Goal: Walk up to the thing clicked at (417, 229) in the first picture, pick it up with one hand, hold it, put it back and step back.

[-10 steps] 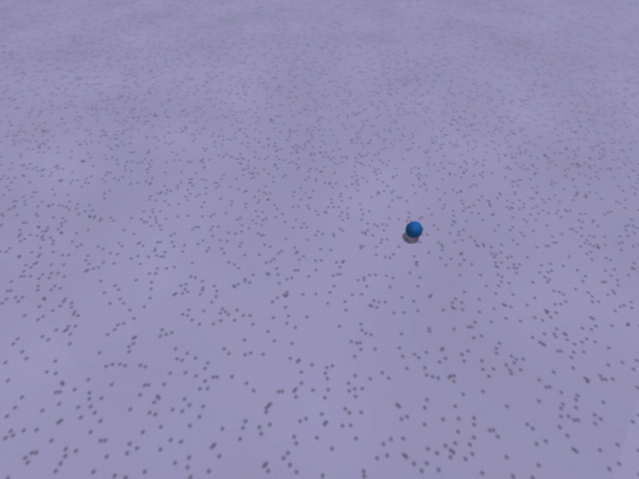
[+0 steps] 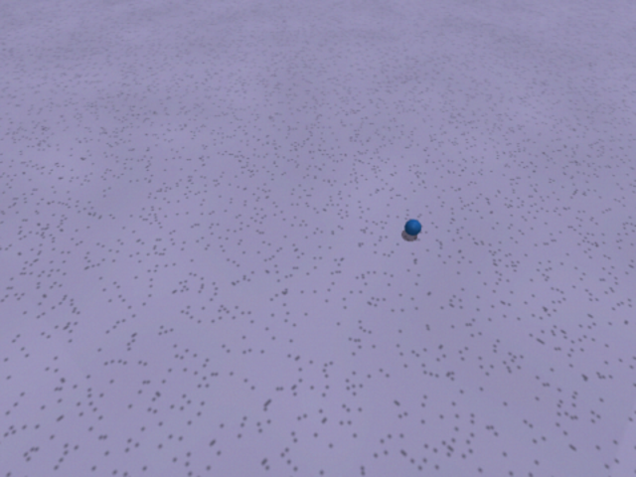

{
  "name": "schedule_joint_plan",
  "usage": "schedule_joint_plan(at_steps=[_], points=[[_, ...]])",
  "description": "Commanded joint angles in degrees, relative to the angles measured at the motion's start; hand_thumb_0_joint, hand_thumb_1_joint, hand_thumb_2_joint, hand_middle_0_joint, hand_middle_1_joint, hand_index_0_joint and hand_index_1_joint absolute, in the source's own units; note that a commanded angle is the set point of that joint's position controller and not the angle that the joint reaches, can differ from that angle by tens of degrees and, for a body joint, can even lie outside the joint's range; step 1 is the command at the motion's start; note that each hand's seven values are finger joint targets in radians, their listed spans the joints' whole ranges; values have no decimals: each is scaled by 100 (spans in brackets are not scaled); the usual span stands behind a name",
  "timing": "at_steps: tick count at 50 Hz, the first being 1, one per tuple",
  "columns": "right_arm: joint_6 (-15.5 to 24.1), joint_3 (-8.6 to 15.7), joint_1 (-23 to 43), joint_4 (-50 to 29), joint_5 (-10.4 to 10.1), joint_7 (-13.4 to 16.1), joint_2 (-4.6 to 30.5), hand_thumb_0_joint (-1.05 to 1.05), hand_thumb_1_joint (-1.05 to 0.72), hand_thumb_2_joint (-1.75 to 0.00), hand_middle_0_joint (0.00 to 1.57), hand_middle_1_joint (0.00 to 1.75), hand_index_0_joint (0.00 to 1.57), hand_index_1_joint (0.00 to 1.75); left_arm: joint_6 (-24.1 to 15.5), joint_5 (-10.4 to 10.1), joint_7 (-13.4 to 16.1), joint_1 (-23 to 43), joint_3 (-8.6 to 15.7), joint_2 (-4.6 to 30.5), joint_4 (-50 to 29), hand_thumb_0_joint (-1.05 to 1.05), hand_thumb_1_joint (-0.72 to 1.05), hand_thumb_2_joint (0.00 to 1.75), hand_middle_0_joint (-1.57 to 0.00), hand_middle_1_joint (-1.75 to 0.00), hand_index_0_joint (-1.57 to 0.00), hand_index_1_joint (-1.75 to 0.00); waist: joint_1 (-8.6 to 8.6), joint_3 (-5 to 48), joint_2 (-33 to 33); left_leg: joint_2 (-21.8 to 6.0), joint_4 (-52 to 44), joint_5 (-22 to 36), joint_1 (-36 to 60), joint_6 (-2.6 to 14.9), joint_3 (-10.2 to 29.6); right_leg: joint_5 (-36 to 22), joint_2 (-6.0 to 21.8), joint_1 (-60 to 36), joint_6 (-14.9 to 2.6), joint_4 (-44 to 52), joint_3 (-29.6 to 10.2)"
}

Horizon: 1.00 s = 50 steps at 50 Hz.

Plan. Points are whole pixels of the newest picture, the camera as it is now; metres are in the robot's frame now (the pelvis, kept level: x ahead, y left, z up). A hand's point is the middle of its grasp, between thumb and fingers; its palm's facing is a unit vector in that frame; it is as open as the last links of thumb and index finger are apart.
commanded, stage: stand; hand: left
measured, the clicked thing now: (413, 227) +1.21 -0.43 -0.75
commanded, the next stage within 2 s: walk up in 0.92 s
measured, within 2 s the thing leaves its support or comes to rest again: neither
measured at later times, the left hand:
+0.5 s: hand out of the picture +0.08 +0.25 -0.16, palm faces -0.02 -0.94 -0.34, open 7.4 cm
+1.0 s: hand out of the picture +0.08 +0.26 -0.16, palm faces -0.07 -0.94 -0.33, open 7.4 cm
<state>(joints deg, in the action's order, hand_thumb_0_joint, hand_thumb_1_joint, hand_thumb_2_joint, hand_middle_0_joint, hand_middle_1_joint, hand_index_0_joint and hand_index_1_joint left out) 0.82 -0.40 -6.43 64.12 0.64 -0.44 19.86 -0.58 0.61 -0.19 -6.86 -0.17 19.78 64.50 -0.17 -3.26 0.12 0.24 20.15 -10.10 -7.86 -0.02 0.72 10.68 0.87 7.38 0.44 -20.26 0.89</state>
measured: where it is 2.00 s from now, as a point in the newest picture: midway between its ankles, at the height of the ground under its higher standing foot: (381, 452)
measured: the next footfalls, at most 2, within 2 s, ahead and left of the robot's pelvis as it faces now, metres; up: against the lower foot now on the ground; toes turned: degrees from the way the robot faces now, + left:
right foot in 1.24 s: +0.16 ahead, -0.24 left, +0.00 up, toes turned -19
left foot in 1.62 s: +0.35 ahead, -0.05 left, +0.00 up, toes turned -16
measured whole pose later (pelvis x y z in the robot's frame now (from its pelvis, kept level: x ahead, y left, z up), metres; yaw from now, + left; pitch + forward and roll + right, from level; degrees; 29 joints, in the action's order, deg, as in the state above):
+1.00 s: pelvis +0.01 +0.00 +0.00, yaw -4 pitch -2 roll +1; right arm 2.9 2.5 -7.7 59.8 1.8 -1.2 20.1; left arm 1.5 2.2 -2.9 -10.3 2.9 21.2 60.4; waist -0.9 -2.6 -1.0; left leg -0.1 21.9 -13.2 -7.4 1.2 -3.3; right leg 20.9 1.3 14.7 -0.6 -36.0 -1.0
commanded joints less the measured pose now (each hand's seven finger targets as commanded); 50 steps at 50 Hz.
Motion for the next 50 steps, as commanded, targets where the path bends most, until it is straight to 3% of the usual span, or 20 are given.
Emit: schedule_joint_plan(at_steps=[1, 5, 45, 46, 47, 48, 49, 50], points=[[123, 223, 237, -337, -28, 80, 1212, 0, -90, -90, 20, 30, 20, 30, -145, 10, 63, 240, 188, 1178, -350, 0, 90, 90, -20, -30, -20, -30, -9, 469, 13, -712, -350, 454, 18, 181, 588, -434, 651, -66, -198, 399, -567], [118, 214, 224, -343, -17, 92, 1179, 0, -90, -90, 20, 30, 20, 30, -140, 17, 73, 247, 213, 1222, -341, 0, 90, 90, -20, -30, -20, -30, -1, 522, -37, -704, -321, 644, 56, 196, 550, -692, 666, -137, -191, 340, -550], [124, 228, 203, -327, -21, 107, 1240, 0, -90, -90, 20, 30, 20, 30, -119, 6, 79, 230, 226, 1221, -359, 0, 90, 90, -20, -30, -20, -30, -5, 509, -31, -738, -394, 931, 233, 172, 575, -724, 688, -190, -182, 420, -515], [287, 732, -281, -729, 126, 76, 1970, 0, -90, -90, 20, 30, 20, 30, -49, 161, -168, 55, 676, 1688, -993, 0, 90, 90, -20, -30, -20, -30, 299, 893, -127, -796, 89, -1490, 1461, 579, 498, 1171, 191, 1134, -356, -447, -576], [343, 867, -780, -566, 167, 86, 2164, 0, -90, -90, 20, 30, 20, 30, 26, 165, -274, 516, 609, 1442, -1105, 0, 90, 90, -20, -30, -20, -30, 611, 452, 520, -1430, -488, -2799, 2139, 890, 1188, 1782, 7, 2853, -245, -1356, -172], [374, 995, -993, -656, 139, 105, 2312, 0, -90, -90, 20, 30, 20, 30, 71, 256, -358, 951, 634, 1382, -1367, 0, 90, 90, -20, -30, -20, -30, 812, 21, 872, -2464, -1104, -2979, 1775, 1276, 2083, 1699, 184, 3596, -176, -2625, -302], [401, 981, -781, -853, 108, 106, 2259, 0, -90, -90, 20, 30, 20, 30, 78, 251, -393, 888, 656, 1448, -1461, 0, 90, 90, -20, -30, -20, -30, 645, -212, 391, -2774, -1206, -2602, 1100, 1413, 2158, 1523, 497, 3578, -140, -3137, -632], [434, 975, -613, -996, 111, 102, 2184, 0, -90, -90, 20, 30, 20, 30, 59, 206, -446, 644, 691, 1477, -1464, 0, 90, 90, -20, -30, -20, -30, 441, -161, 245, -2706, -1240, -2437, 782, 1382, 2013, 1307, 675, 3288, -145, -3339, -794]])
